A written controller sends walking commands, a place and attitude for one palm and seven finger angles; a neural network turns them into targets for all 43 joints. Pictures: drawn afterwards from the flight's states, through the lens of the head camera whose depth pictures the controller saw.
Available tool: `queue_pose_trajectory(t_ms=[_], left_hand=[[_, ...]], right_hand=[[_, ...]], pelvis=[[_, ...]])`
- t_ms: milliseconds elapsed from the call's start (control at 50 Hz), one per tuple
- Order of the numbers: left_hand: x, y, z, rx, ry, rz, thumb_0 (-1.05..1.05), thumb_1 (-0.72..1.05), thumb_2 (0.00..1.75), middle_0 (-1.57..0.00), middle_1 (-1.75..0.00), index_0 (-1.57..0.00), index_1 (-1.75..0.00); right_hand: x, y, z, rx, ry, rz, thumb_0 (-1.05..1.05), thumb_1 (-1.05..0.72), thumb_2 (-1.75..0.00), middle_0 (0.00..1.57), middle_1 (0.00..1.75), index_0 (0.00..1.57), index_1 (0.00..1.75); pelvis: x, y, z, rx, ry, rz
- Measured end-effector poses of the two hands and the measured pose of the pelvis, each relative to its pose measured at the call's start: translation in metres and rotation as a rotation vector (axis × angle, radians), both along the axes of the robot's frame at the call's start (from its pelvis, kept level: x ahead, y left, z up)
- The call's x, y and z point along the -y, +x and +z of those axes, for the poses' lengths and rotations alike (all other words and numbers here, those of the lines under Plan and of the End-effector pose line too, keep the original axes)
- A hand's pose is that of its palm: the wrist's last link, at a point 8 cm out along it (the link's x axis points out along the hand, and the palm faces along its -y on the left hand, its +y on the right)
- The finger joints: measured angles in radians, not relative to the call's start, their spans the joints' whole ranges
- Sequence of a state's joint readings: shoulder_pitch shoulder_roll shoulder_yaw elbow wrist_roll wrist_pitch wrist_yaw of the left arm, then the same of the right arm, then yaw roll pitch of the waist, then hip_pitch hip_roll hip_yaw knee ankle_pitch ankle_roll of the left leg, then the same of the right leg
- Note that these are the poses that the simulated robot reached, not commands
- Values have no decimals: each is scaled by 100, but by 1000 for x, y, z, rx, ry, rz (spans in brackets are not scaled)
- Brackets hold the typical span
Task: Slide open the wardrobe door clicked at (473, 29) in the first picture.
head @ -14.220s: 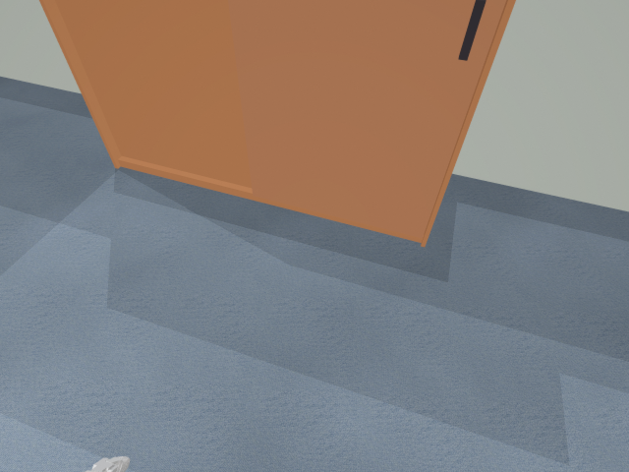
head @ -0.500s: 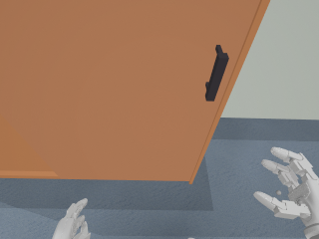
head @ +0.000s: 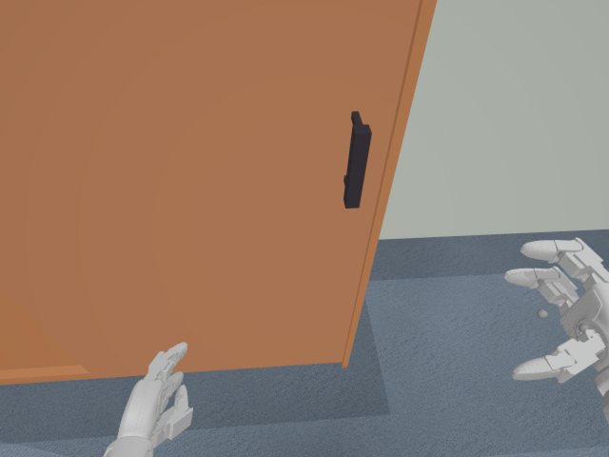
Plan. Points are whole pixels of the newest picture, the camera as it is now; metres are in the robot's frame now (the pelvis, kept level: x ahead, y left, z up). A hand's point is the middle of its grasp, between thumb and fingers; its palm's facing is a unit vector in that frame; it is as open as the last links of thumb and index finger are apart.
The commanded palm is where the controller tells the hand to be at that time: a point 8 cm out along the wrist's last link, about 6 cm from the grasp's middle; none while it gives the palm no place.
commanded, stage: raise the hand with hooked fingers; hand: right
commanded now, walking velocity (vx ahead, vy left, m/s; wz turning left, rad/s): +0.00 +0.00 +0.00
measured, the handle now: (353, 160) +0.52 -0.06 +0.13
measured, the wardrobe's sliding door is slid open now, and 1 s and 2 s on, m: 0.00 0.00 0.00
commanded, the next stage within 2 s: move the hooked fingers beside the handle in 0.74 s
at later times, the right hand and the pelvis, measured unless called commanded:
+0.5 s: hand (550, 288) +0.27 -0.26 +0.15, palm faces -0.02 +1.00 -0.08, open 14.0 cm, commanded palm +0.24 -0.30 +0.16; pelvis +0.00 +0.02 +0.01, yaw +0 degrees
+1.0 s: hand (526, 276) +0.29 -0.23 +0.15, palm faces -0.02 +1.00 -0.05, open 14.0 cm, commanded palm +0.27 -0.28 +0.15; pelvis +0.00 +0.03 +0.01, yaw +0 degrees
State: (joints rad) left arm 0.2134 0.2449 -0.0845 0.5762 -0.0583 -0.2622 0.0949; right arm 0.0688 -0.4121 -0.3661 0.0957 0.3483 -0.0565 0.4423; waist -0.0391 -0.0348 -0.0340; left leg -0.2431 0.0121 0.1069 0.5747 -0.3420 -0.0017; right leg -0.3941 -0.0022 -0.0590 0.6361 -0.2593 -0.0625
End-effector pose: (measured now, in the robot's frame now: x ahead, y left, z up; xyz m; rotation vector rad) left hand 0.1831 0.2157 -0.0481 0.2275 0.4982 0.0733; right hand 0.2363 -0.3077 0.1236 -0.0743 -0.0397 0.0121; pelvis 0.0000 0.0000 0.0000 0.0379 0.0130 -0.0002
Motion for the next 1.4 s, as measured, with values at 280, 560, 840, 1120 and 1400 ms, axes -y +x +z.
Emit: queue_pose_trajectory(t_ms=[280,560,840,1120,1400], left_hand=[[-14,-24,-7,-74,5,21,1,90,90,-21,-30,-20,-30],[-43,-30,-6,-66,10,66,1,90,90,-21,-30,-20,-30],[-49,-17,-7,-44,-8,66,1,90,90,-21,-30,-20,-30],[-50,-22,-13,-89,1,91,1,90,90,-21,-30,-20,-30],[-52,-36,-20,-150,-1,137,1,90,90,-21,-30,-20,-30]], right_hand=[[19,10,38,25,-23,-16,-1,50,-30,30,119,31,120],[-2,14,28,-5,5,1,-1,50,-30,30,120,31,120],[-10,20,32,1,9,0,-1,50,-30,30,120,31,120],[-30,51,26,-6,34,31,-1,50,-30,30,120,31,120],[-48,86,23,-24,52,41,-1,50,-30,30,120,30,120]], pelvis=[[-7,-5,7,36,-7,-6],[-19,-4,8,33,-15,8],[-28,1,6,29,-20,13],[-27,2,5,17,-21,7],[-23,8,6,0,-24,19]])
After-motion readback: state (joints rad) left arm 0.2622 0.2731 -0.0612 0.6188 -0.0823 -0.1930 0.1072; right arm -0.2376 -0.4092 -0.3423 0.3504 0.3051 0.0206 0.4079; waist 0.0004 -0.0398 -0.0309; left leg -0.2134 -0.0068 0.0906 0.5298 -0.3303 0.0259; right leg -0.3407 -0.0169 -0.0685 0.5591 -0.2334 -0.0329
